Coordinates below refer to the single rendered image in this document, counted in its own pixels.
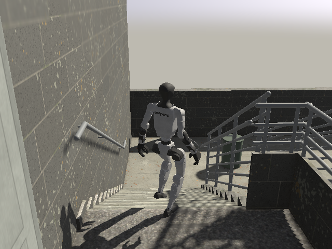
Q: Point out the robot foot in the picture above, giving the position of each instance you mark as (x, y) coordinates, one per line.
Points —
(157, 195)
(167, 213)

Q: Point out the right robot upper arm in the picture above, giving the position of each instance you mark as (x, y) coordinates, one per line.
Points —
(180, 114)

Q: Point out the robot right hand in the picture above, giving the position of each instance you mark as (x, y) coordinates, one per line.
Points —
(196, 156)

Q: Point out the robot left hand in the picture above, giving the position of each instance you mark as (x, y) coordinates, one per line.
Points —
(144, 148)

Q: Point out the left robot upper arm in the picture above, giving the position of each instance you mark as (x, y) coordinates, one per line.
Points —
(148, 115)

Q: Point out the robot right foot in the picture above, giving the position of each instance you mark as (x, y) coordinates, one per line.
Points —
(167, 213)

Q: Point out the robot left foot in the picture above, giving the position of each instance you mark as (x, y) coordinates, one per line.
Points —
(157, 195)

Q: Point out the left robot forearm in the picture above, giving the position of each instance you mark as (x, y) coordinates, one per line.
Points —
(142, 135)

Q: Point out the right robot forearm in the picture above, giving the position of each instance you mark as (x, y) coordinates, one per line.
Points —
(188, 143)

